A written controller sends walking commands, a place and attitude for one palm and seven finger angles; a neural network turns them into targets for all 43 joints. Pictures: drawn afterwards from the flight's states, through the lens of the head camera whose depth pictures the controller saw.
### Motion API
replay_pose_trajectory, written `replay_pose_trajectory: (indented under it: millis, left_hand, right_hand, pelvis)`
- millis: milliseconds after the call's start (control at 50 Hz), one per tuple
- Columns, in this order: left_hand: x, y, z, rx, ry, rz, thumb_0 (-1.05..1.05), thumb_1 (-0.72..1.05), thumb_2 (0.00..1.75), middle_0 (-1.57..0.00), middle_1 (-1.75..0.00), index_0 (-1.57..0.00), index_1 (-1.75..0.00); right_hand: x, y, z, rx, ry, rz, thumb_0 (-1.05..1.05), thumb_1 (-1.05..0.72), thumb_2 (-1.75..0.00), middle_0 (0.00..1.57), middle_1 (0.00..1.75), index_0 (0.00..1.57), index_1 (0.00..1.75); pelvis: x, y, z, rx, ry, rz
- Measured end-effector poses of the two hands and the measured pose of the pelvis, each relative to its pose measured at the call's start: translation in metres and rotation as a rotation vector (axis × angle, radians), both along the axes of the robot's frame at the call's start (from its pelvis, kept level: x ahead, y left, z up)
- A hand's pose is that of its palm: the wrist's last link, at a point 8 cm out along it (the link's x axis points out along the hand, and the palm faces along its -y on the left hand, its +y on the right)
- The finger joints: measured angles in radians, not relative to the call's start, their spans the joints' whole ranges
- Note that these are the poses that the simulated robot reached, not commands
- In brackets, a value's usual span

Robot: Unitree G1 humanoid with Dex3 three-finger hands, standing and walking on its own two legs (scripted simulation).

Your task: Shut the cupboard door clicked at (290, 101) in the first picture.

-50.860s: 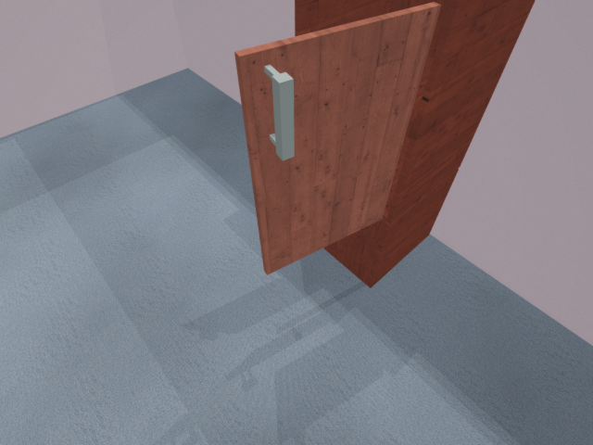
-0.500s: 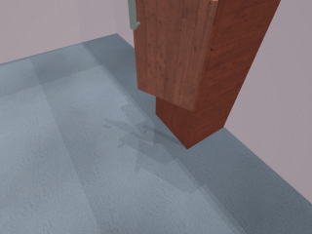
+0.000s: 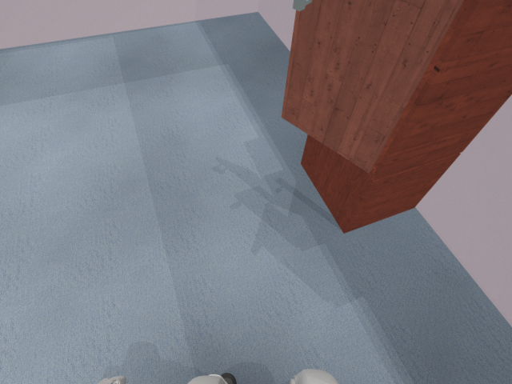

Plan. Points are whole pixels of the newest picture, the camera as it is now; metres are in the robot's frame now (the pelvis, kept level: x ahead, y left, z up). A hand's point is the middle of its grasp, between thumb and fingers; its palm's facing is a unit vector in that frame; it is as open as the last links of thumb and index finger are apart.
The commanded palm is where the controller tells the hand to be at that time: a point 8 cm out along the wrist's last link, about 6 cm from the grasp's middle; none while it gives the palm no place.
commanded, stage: walk to a spot facing it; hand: left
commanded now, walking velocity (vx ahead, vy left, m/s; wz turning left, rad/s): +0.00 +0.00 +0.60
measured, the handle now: out of the picture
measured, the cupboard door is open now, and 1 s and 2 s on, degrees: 25 25 25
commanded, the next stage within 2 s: turn to face it in 1.74 s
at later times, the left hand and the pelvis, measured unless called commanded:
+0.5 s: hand out of the picture -0.03 +0.15 -0.15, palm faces +0.35 -0.89 -0.28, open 7.4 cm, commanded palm none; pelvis -0.01 -0.06 +0.00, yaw +21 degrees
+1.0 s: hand out of the picture +0.03 +0.23 -0.14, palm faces +0.55 -0.80 -0.25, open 7.4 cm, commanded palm none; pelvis +0.05 -0.01 +0.00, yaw +35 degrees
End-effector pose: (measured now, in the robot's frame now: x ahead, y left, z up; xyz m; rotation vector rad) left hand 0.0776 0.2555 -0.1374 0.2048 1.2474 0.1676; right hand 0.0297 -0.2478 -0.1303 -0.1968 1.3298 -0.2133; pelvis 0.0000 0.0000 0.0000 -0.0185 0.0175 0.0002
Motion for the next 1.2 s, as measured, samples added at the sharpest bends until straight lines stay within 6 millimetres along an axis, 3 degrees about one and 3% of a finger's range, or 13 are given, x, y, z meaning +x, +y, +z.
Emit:
replay_pose_trajectory:
  millis: [100, 180, 280, 380, 500, 640, 700, 760, 820, 920, 1000, 1100, 1200]
  left_hand:
    - [0.001, -0.004, 0.013, 0.030, -0.061, 0.037, 0.01, 0.91, 0.90, -0.20, -0.30, -0.20, -0.30]
    - [-0.011, -0.016, 0.020, 0.059, -0.095, 0.080, 0.01, 0.91, 0.90, -0.20, -0.30, -0.20, -0.30]
    - [-0.053, -0.035, 0.027, 0.094, -0.066, 0.161, 0.01, 0.91, 0.90, -0.20, -0.30, -0.20, -0.30]
    - [-0.088, -0.054, 0.029, 0.079, -0.006, 0.238, 0.01, 0.91, 0.90, -0.20, -0.30, -0.20, -0.30]
    - [-0.126, -0.069, 0.020, 0.038, 0.009, 0.356, 0.01, 0.90, 0.90, -0.20, -0.30, -0.20, -0.30]
    - [-0.188, -0.062, -0.012, -0.020, 0.060, 0.514, 0.01, 0.90, 0.90, -0.20, -0.30, -0.20, -0.30]
    - [-0.204, -0.053, -0.020, -0.036, 0.099, 0.545, 0.01, 0.91, 0.90, -0.20, -0.30, -0.20, -0.30]
    - [-0.197, -0.040, -0.012, -0.035, 0.076, 0.561, 0.01, 0.91, 0.90, -0.20, -0.30, -0.20, -0.30]
    - [-0.177, -0.024, 0.001, -0.018, 0.003, 0.568, 0.01, 0.91, 0.90, -0.20, -0.30, -0.20, -0.30]
    - [-0.130, -0.003, 0.020, 0.023, -0.104, 0.566, 0.01, 0.91, 0.90, -0.20, -0.30, -0.20, -0.30]
    - [-0.087, 0.007, 0.028, 0.053, -0.150, 0.545, 0.01, 0.91, 0.90, -0.20, -0.30, -0.20, -0.30]
    - [-0.045, 0.008, 0.025, 0.102, -0.209, 0.564, 0.01, 0.91, 0.90, -0.20, -0.30, -0.20, -0.30]
    - [-0.048, -0.015, 0.026, 0.058, -0.153, 0.684, 0.01, 0.91, 0.90, -0.20, -0.30, -0.20, -0.30]
  right_hand:
    - [0.017, -0.015, -0.001, 0.007, -0.021, 0.058, 0.00, -0.90, -0.90, 0.20, 0.30, 0.21, 0.30]
    - [0.034, -0.034, -0.009, 0.023, -0.039, 0.105, 0.00, -0.90, -0.90, 0.20, 0.30, 0.21, 0.30]
    - [0.061, -0.053, -0.016, 0.041, -0.059, 0.160, 0.00, -0.90, -0.90, 0.20, 0.30, 0.20, 0.30]
    - [0.085, -0.055, -0.009, 0.061, -0.068, 0.231, 0.00, -0.90, -0.90, 0.19, 0.30, 0.20, 0.30]
    - [0.117, -0.032, -0.008, 0.065, -0.054, 0.365, 0.00, -0.90, -0.90, 0.19, 0.30, 0.20, 0.30]
    - [0.170, 0.032, -0.002, 0.058, -0.175, 0.554, 0.00, -0.90, -0.90, 0.19, 0.30, 0.20, 0.30]
    - [0.179, 0.051, 0.005, 0.058, -0.234, 0.600, 0.00, -0.90, -0.90, 0.19, 0.30, 0.20, 0.30]
    - [0.175, 0.057, 0.013, 0.049, -0.233, 0.616, 0.00, -0.90, -0.90, 0.20, 0.30, 0.20, 0.30]
    - [0.166, 0.056, 0.014, 0.042, -0.181, 0.625, 0.00, -0.90, -0.90, 0.20, 0.30, 0.21, 0.30]
    - [0.155, 0.045, 0.009, 0.039, -0.065, 0.618, 0.00, -0.90, -0.90, 0.20, 0.30, 0.21, 0.30]
    - [0.159, 0.034, -0.002, 0.043, 0.014, 0.595, 0.00, -0.90, -0.90, 0.20, 0.30, 0.21, 0.30]
    - [0.191, 0.026, -0.026, 0.041, 0.091, 0.603, 0.00, -0.90, -0.90, 0.20, 0.30, 0.21, 0.30]
    - [0.250, 0.058, -0.014, 0.050, 0.069, 0.688, 0.01, -0.90, -0.90, 0.19, 0.30, 0.20, 0.30]
  pelvis:
    - [-0.005, -0.014, 0.002, 0.000, 0.011, 0.064]
    - [-0.010, -0.032, -0.002, 0.009, 0.012, 0.120]
    - [-0.012, -0.051, -0.003, 0.033, -0.002, 0.192]
    - [-0.009, -0.060, 0.005, 0.064, -0.010, 0.259]
    - [-0.009, -0.059, 0.003, 0.068, -0.016, 0.359]
    - [-0.013, -0.038, -0.015, 0.042, -0.019, 0.462]
    - [-0.013, -0.030, -0.017, 0.051, -0.031, 0.475]
    - [-0.008, -0.023, -0.009, 0.038, -0.034, 0.504]
    - [-0.001, -0.018, -0.001, 0.027, -0.032, 0.540]
    - [0.022, -0.012, 0.005, 0.022, -0.020, 0.590]
    - [0.050, -0.011, 0.003, 0.029, -0.009, 0.612]
    - [0.091, -0.010, -0.012, 0.035, -0.005, 0.671]
    - [0.121, 0.004, 0.001, 0.036, -0.006, 0.755]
